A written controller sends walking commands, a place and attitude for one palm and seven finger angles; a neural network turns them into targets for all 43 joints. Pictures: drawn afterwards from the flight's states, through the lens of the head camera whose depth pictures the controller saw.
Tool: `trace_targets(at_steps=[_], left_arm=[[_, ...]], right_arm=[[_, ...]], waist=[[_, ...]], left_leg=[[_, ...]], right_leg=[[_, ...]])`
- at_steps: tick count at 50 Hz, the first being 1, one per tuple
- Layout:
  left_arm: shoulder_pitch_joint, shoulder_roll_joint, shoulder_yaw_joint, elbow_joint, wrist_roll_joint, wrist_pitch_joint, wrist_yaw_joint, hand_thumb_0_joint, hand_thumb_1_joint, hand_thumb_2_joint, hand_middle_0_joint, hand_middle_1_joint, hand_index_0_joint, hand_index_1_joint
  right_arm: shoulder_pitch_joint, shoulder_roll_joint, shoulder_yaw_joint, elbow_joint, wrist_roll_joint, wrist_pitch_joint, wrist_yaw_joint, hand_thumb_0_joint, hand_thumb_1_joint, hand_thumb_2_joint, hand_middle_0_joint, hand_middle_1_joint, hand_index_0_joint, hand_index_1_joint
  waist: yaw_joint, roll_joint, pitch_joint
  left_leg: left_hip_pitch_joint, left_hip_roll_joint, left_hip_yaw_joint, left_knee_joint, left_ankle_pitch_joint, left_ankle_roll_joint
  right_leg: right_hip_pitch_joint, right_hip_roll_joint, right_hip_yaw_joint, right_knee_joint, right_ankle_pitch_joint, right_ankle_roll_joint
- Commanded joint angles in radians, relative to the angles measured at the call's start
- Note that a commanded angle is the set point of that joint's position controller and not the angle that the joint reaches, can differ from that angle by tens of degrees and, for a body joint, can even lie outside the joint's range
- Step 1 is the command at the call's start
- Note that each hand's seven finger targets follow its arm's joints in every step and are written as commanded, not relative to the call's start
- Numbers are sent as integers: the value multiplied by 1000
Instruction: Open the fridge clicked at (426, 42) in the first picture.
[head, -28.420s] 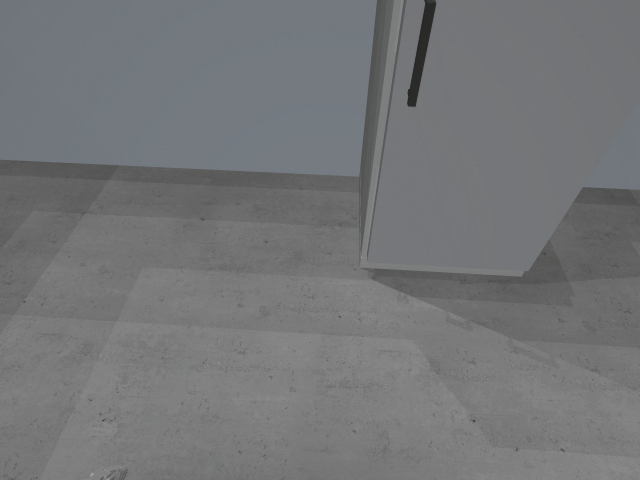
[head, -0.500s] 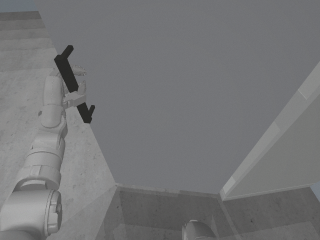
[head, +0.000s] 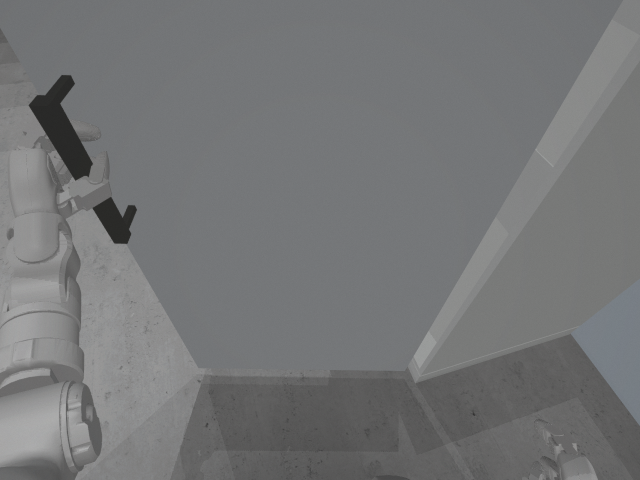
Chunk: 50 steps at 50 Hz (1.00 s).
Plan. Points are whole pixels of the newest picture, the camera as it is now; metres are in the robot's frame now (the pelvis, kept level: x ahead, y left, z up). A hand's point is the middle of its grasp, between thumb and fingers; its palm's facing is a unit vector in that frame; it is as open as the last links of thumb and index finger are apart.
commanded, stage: stop walking and hold the door back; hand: left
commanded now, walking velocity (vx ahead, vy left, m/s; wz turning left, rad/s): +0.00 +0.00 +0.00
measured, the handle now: (96, 170) +0.47 +0.28 +0.13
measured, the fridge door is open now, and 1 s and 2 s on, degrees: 73 73 72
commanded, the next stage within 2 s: loosen the grip on the handle in 0.52 s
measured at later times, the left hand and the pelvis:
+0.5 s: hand (95, 190) +0.42 +0.26 +0.14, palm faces +0.29 -0.92 -0.24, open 5.5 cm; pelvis -0.02 +0.01 +0.00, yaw -2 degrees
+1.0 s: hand (97, 193) +0.43 +0.27 +0.13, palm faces +0.30 -0.93 -0.23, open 11.8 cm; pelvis -0.02 +0.00 +0.00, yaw -2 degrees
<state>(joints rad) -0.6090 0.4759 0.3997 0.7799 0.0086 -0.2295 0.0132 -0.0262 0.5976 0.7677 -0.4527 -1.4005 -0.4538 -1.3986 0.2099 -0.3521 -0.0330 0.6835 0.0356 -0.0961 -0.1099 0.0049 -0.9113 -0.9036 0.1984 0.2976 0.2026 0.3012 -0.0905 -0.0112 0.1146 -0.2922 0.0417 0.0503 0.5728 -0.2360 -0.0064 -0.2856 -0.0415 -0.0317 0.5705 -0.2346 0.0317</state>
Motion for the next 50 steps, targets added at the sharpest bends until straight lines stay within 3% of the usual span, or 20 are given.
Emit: trace_targets(at_steps=[1,3,6,8,10,12,14,18,19,22,30,31,32,33,34,35,38,41,43,50], left_arm=[[-254,342,68,-319,-17,-77,52,0,900,900,-450,-1400,-450,-1400],[-265,359,79,-363,-4,-85,55,0,900,900,-450,-1400,-450,-1400],[-183,286,32,-423,-17,-64,50,0,900,900,-450,-1400,-450,-1400],[-172,352,81,-397,-11,-48,57,0,900,900,-450,-1400,-450,-1400],[-179,393,108,-347,-7,-39,63,0,900,900,-450,-1400,-450,-1400],[-226,387,94,-288,-27,-26,63,0,900,900,-450,-1400,-450,-1400],[-283,389,73,-217,-30,-23,64,0,900,900,-450,-1400,-450,-1400],[-399,374,29,-47,-20,-36,57,0,900,900,-450,-1400,-450,-1400],[-443,367,8,-46,-19,-43,56,0,900,900,-450,-1400,-450,-1400],[-423,391,35,33,-15,-51,58,0,900,900,-450,-1400,-450,-1400],[-373,424,58,35,-18,-50,57,0,900,900,-450,-1400,-450,-1400],[-1044,811,267,-154,103,-83,10,0,900,900,-450,-1400,-450,-1400],[-831,465,61,138,109,11,-53,0,779,842,-450,-1400,-450,-1400],[-644,393,102,149,104,21,-73,0,658,783,-450,-1400,-450,-1400],[-559,356,80,164,90,7,-82,0,538,725,-450,-1400,-450,-1400],[-540,408,110,85,59,-26,-59,0,417,667,-450,-1400,-450,-1400],[-479,342,12,72,69,-55,-21,0,54,492,-450,-1400,-450,-1400],[-486,343,16,12,14,-64,-37,0,-308,317,-450,-1400,-450,-1400],[-544,322,-17,3,3,-48,-47,0,-550,200,-423,-1367,-423,-1367],[-586,339,-3,-199,0,-72,-2,0,-550,200,-330,-1250,-330,-1250]], right_arm=[[-1,-73,-16,-142,-3,-27,9,0,-900,-900,200,300,200,300],[21,-61,-16,-142,-18,-35,15,0,-900,-900,200,300,200,300],[19,-67,-13,-149,-13,-34,20,0,-900,-900,200,300,200,300],[21,-70,-9,-148,-12,-29,14,0,-900,-900,200,300,200,300],[29,-58,4,-146,-13,-26,5,0,-900,-900,200,300,200,300],[29,-54,3,-133,1,-13,-3,0,-900,-900,200,300,200,300],[29,-57,8,-101,-1,-8,-15,0,-900,-900,200,300,200,300],[34,-73,17,-64,-7,-3,-27,0,-900,-900,200,300,200,300],[38,-78,14,-59,-6,-5,-32,0,-900,-900,200,300,200,300],[54,-85,12,-55,-4,-7,-31,0,-900,-900,200,300,200,300],[67,-89,2,-66,0,-8,-31,0,-900,-900,200,300,200,300],[145,-105,-77,-95,-32,-40,10,0,-900,-900,200,300,200,300],[62,-116,-37,-99,-48,-77,21,0,-900,-900,200,300,200,300],[137,-109,-53,-73,-26,-84,21,0,-900,-900,200,300,200,300],[116,-102,-39,-62,-31,-93,23,0,-900,-900,200,300,200,300],[108,-107,-32,-58,-40,-83,25,0,-900,-900,200,300,200,300],[83,-103,-21,-96,-29,-70,35,0,-900,-900,200,300,200,300],[75,-111,-23,-103,-13,-64,26,0,-900,-900,200,300,200,300],[81,-110,-19,-91,-8,-68,16,0,-900,-900,200,300,200,300],[96,-90,-14,-74,-23,-79,-2,0,-900,-900,200,300,200,300]], waist=[[86,341,-342],[90,300,-333],[88,255,-384],[85,210,-408],[70,109,-392],[79,-72,-388],[71,-56,-347],[76,-4,-294],[75,53,-293],[88,40,-299],[85,20,-320],[97,-70,-336],[-3,-64,-582],[16,-42,-583],[56,185,-497],[65,238,-438],[32,33,-270],[44,8,-346],[25,15,-332],[30,140,-477]], left_leg=[[188,238,-279,-217,440,115],[160,261,-291,-211,456,146],[223,196,-154,-73,544,98],[148,149,-107,-31,415,53],[28,90,-58,-30,301,17],[6,54,-29,6,138,-5],[31,46,-35,-10,56,2],[69,94,-102,-93,7,35],[71,108,-120,-126,5,44],[12,121,-156,-157,0,53],[27,80,-86,-98,87,22],[30,62,19,-32,69,42],[58,-39,26,-141,197,53],[123,-44,-12,-96,197,51],[169,-31,-12,-98,167,22],[158,-21,-29,-112,55,14],[-13,-16,-29,-132,-200,40],[-2,-26,-21,-107,-206,45],[-6,-28,-32,-98,-230,46],[75,-24,-57,-46,-116,45]], right_leg=[[-23,32,-25,121,-85,-7],[-30,28,5,167,-253,-17],[56,38,-19,-46,-94,-17],[169,6,15,-147,88,-24],[257,-67,53,-122,343,-39],[224,-119,126,-120,346,-61],[144,-140,155,-159,248,-68],[14,-67,85,-170,-63,-29],[19,-48,69,-157,-71,-24],[80,-27,51,-133,-65,-20],[108,-71,90,-184,6,-35],[110,-77,126,-199,120,-46],[68,42,-10,-75,243,-76],[-25,47,-44,-56,177,-69],[-71,27,-34,-89,109,-72],[-103,36,-24,-105,32,-65],[-179,38,-10,-121,-158,-54],[-153,33,17,-123,-204,-49],[-184,37,16,-114,-210,-45],[-171,51,11,-67,-110,-50]])
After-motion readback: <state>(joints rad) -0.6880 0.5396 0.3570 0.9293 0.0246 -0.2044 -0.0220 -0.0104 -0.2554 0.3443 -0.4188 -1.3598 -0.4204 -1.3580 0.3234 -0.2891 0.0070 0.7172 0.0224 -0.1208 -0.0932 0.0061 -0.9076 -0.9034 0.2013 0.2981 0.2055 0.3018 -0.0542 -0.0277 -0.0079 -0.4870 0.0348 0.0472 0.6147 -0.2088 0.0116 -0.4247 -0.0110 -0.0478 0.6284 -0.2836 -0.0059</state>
